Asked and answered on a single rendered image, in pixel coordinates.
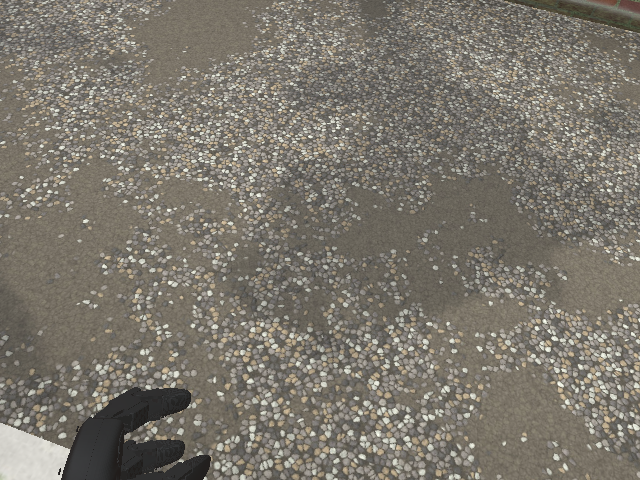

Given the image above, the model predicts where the robot left hand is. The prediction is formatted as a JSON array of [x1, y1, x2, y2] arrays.
[[58, 387, 211, 480]]

